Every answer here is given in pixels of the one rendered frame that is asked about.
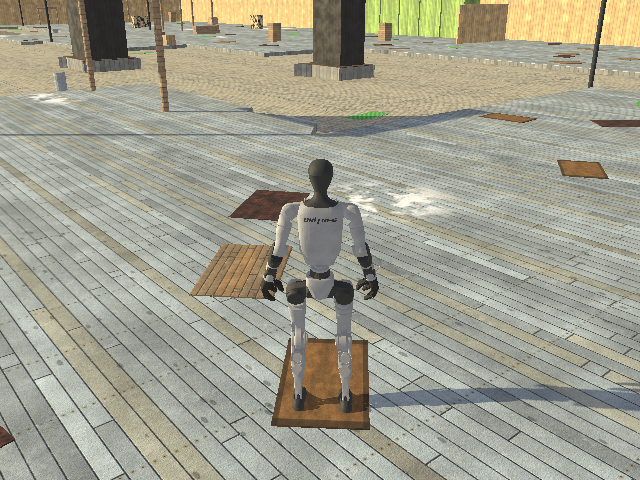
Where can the right robot forearm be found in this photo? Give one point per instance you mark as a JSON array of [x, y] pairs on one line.
[[367, 265]]

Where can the robot right upper arm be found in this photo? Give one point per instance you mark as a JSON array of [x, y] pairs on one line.
[[351, 212]]

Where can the robot left hand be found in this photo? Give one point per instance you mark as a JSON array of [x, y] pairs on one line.
[[265, 286]]

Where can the robot left upper arm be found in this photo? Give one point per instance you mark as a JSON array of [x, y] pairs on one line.
[[288, 212]]

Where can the right robot thigh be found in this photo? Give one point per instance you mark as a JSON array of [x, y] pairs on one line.
[[343, 299]]

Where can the robot right shin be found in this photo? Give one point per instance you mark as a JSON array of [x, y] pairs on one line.
[[345, 367]]

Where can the robot right hand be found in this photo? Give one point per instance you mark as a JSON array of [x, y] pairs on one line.
[[368, 284]]

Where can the left robot forearm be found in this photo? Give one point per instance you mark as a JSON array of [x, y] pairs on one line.
[[272, 266]]

